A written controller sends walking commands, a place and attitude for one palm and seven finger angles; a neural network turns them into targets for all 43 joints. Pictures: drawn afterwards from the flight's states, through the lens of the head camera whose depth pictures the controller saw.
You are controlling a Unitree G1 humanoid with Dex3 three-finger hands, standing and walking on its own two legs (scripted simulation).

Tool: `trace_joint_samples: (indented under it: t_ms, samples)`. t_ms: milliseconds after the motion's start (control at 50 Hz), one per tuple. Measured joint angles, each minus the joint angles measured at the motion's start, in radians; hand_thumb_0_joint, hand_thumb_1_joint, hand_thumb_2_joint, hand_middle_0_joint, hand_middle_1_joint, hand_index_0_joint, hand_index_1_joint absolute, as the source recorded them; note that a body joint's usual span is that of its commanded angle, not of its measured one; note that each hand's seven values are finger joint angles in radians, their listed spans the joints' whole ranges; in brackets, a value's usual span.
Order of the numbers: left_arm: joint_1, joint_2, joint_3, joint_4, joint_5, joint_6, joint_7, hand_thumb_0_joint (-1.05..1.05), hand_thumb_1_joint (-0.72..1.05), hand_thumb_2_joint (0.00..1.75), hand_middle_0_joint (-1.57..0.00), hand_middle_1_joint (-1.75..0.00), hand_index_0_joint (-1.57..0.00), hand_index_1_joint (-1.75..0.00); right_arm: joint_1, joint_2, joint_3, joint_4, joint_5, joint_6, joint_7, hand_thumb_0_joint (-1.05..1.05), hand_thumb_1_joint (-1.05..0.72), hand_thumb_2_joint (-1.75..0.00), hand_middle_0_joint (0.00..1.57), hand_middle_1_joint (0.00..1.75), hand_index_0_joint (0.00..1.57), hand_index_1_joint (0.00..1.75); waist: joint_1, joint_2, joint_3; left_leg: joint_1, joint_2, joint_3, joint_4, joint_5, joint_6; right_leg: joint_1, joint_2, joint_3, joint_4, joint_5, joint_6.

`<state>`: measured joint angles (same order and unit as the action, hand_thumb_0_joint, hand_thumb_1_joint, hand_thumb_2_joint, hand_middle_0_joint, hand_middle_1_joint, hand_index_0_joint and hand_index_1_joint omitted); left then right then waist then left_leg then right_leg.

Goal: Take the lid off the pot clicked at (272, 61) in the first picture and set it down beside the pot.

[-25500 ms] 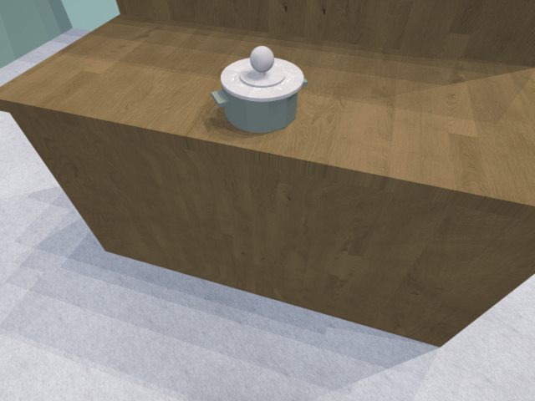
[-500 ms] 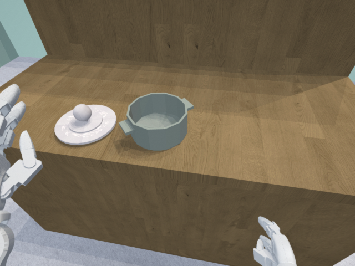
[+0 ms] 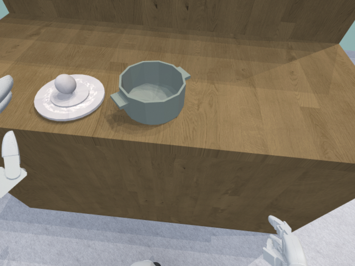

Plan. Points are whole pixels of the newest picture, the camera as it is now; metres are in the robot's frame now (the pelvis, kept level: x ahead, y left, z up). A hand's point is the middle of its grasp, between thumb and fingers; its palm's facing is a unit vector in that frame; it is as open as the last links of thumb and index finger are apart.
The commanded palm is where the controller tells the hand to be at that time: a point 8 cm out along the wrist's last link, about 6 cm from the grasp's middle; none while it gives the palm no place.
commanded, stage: step back with the hand held close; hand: left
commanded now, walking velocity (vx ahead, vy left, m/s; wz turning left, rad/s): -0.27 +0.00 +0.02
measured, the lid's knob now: (65, 84) +0.53 +0.34 +0.08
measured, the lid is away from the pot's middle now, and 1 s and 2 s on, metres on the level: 0.24 0.24 0.24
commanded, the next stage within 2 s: stop stepping back and stand still in 0.80 s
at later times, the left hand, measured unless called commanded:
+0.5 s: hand out of the picture +0.12 +0.24 +0.24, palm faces +0.43 -0.81 -0.40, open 7.4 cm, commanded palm +0.05 +0.29 +0.24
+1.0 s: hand out of the picture +0.04 +0.25 +0.21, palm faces +0.30 -0.86 -0.42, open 7.4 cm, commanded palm -0.05 +0.31 +0.24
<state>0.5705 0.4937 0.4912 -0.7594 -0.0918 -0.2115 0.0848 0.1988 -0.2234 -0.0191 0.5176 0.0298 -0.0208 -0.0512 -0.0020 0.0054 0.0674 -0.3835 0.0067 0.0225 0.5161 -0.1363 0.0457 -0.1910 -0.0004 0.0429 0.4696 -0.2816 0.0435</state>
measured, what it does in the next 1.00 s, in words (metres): walks backwards: left foot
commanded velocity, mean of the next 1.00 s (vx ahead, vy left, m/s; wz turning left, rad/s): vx -0.27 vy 0.00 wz -0.01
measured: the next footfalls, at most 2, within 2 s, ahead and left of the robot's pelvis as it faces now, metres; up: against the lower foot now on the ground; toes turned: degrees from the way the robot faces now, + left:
left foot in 0.74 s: +0.01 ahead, +0.11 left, +0.00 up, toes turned +1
right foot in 1.02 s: -0.17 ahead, -0.07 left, +0.00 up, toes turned +4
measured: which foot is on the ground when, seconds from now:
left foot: down 0.00-0.60, up 0.62-0.72, down 0.74-1.00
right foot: down 0.00-0.74, up 0.76-1.00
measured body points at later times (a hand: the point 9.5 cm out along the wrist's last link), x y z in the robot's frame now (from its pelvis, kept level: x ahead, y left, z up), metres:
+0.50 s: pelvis -0.07 +0.01 -0.01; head -0.06 +0.03 +0.44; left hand +0.09 +0.28 +0.26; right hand +0.10 -0.23 -0.07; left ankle +0.08 +0.09 -0.73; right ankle -0.03 -0.15 -0.73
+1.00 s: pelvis -0.19 +0.03 -0.01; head -0.17 +0.07 +0.44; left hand +0.01 +0.30 +0.24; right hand -0.04 -0.19 -0.08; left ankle -0.03 +0.11 -0.73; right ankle -0.23 -0.10 -0.72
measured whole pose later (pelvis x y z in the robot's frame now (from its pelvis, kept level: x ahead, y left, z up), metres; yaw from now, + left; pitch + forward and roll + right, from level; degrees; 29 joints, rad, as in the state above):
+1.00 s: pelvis -0.19 +0.03 -0.01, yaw -2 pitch +2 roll -4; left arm 0.49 0.49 0.47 -0.75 -0.09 -0.16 0.11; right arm 0.21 -0.13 0.01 0.59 -0.01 -0.10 -0.01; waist -0.05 -0.02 0.00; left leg -0.51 0.05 0.03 0.48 -0.03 0.04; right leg -0.27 0.07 0.01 0.64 -0.48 -0.02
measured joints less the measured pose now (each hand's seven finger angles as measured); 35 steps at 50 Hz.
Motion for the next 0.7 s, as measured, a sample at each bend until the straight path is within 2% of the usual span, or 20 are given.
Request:
trace_joint_samples:
  t_ms: [60, 140, 240, 320, 400, 440, 480, 520, 560, 600, 620, 680, 700]
  samples:
    - [0.014, 0.016, 0.024, -0.026, 0.000, -0.017, 0.011, 0.02, 0.88, 0.90, -0.21, -0.30, -0.22, -0.30, 0.010, 0.010, 0.005, 0.001, 0.000, -0.018, -0.001, 0.01, -0.90, -0.90, 0.20, 0.30, 0.20, 0.30, 0.000, 0.006, 0.002, -0.027, 0.001, -0.010, 0.012, 0.012, 0.001, -0.025, 0.004, -0.010, 0.016, 0.005, 0.000]
    - [0.004, 0.010, 0.037, -0.028, 0.001, -0.039, 0.023, 0.02, 0.88, 0.90, -0.21, -0.30, -0.22, -0.30, 0.020, 0.022, 0.013, 0.014, 0.000, -0.040, -0.006, 0.01, -0.90, -0.90, 0.20, 0.30, 0.20, 0.30, 0.003, 0.025, -0.005, -0.049, 0.008, -0.027, 0.025, 0.025, -0.002, -0.039, 0.013, -0.025, 0.022, 0.018, 0.000]
    - [-0.039, -0.029, 0.021, 0.005, 0.008, -0.048, 0.036, 0.01, 0.88, 0.90, -0.21, -0.30, -0.22, -0.30, 0.029, 0.029, 0.019, 0.032, -0.004, -0.054, -0.009, 0.01, -0.90, -0.90, 0.20, 0.30, 0.21, 0.30, 0.006, 0.048, -0.024, -0.068, 0.016, -0.039, 0.043, 0.001, -0.010, -0.046, 0.022, -0.039, 0.018, 0.033, -0.012]
    - [-0.065, -0.056, -0.004, 0.013, 0.017, -0.049, 0.046, 0.01, 0.88, 0.90, -0.21, -0.30, -0.21, -0.30, 0.027, 0.021, 0.018, 0.049, -0.009, -0.059, -0.010, 0.01, -0.90, -0.90, 0.20, 0.30, 0.21, 0.30, 0.005, 0.051, -0.032, -0.084, 0.021, -0.040, 0.074, -0.044, -0.017, -0.054, 0.026, -0.039, 0.022, 0.052, -0.002]
    - [-0.089, -0.060, -0.025, 0.013, 0.024, -0.057, 0.052, 0.01, 0.88, 0.90, -0.21, -0.30, -0.21, -0.30, 0.025, 0.009, 0.010, 0.056, -0.010, -0.056, -0.016, 0.01, -0.90, -0.90, 0.20, 0.30, 0.21, 0.30, -0.006, 0.045, -0.032, -0.096, 0.024, -0.039, 0.097, -0.039, -0.013, -0.065, 0.029, -0.036, 0.045, 0.052, 0.003]
    - [-0.102, -0.056, -0.025, 0.013, 0.026, -0.061, 0.055, 0.01, 0.88, 0.90, -0.21, -0.30, -0.21, -0.30, 0.023, 0.005, 0.006, 0.052, -0.012, -0.057, -0.020, 0.01, -0.90, -0.90, 0.20, 0.30, 0.21, 0.30, -0.013, 0.041, -0.028, -0.100, 0.027, -0.038, 0.090, -0.007, -0.004, -0.076, 0.032, -0.038, 0.059, 0.037, -0.005]
    - [-0.113, -0.050, -0.013, 0.017, 0.029, -0.067, 0.056, 0.01, 0.88, 0.90, -0.21, -0.30, -0.21, -0.30, 0.020, 0.005, 0.002, 0.044, -0.015, -0.064, -0.022, 0.01, -0.90, -0.90, 0.20, 0.30, 0.21, 0.30, -0.019, 0.041, -0.020, -0.105, 0.033, -0.035, 0.070, 0.032, 0.006, -0.103, 0.042, -0.035, 0.101, -0.035, -0.025]
    - [-0.114, -0.033, 0.007, 0.020, 0.027, -0.071, 0.054, 0.01, 0.88, 0.90, -0.21, -0.30, -0.21, -0.30, 0.020, 0.014, -0.004, 0.032, -0.020, -0.070, -0.018, 0.01, -0.90, -0.90, 0.20, 0.30, 0.20, 0.30, -0.025, 0.040, -0.016, -0.115, 0.038, -0.033, 0.046, 0.064, 0.011, -0.120, 0.057, -0.038, 0.154, -0.091, -0.042]
    - [-0.100, -0.009, 0.028, 0.012, 0.021, -0.073, 0.053, 0.01, 0.88, 0.90, -0.21, -0.30, -0.21, -0.30, 0.023, 0.025, -0.005, 0.023, -0.023, -0.074, -0.010, 0.01, -0.90, -0.90, 0.20, 0.30, 0.20, 0.30, -0.026, 0.030, -0.022, -0.134, 0.038, -0.024, 0.031, 0.077, 0.009, -0.107, 0.064, -0.046, 0.145, -0.122, -0.058]
    - [-0.087, 0.001, 0.036, -0.004, 0.020, -0.078, 0.052, 0.01, 0.88, 0.90, -0.21, -0.30, -0.21, -0.30, 0.016, 0.029, -0.008, 0.024, -0.027, -0.073, -0.003, 0.01, -0.90, -0.90, 0.20, 0.30, 0.20, 0.30, -0.021, 0.025, -0.017, -0.162, 0.037, -0.016, 0.054, 0.025, -0.004, -0.108, 0.059, -0.047, 0.102, -0.029, -0.056]
    - [-0.082, 0.005, 0.033, -0.016, 0.023, -0.079, 0.053, 0.02, 0.88, 0.90, -0.21, -0.30, -0.21, -0.30, 0.012, 0.030, -0.008, 0.033, -0.028, -0.072, 0.000, 0.01, -0.90, -0.90, 0.20, 0.30, 0.20, 0.30, -0.017, 0.020, -0.012, -0.176, 0.029, -0.017, 0.089, -0.054, -0.022, -0.113, 0.049, -0.048, 0.095, 0.035, -0.049]
    - [-0.073, -0.003, 0.002, -0.051, 0.038, -0.079, 0.052, 0.01, 0.88, 0.90, -0.21, -0.30, -0.22, -0.30, 0.020, 0.030, -0.012, 0.083, -0.026, -0.052, 0.006, 0.01, -0.90, -0.90, 0.20, 0.30, 0.20, 0.30, 0.000, -0.010, -0.031, -0.174, -0.005, -0.023, 0.296, -0.211, -0.048, -0.118, 0.019, -0.026, 0.094, 0.053, -0.009]
    - [-0.077, -0.010, -0.006, -0.056, 0.039, -0.079, 0.051, 0.01, 0.88, 0.90, -0.21, -0.30, -0.22, -0.30, 0.027, 0.030, -0.011, 0.094, -0.025, -0.044, 0.004, 0.01, -0.90, -0.90, 0.20, 0.30, 0.20, 0.30, 0.002, -0.021, -0.044, -0.142, -0.008, -0.022, 0.305, -0.227, -0.048, -0.121, 0.010, -0.018, 0.090, 0.052, 0.000]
